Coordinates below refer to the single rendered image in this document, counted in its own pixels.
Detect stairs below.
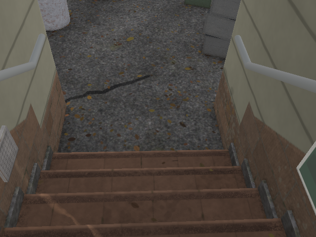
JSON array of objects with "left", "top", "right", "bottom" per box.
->
[{"left": 0, "top": 149, "right": 286, "bottom": 237}]

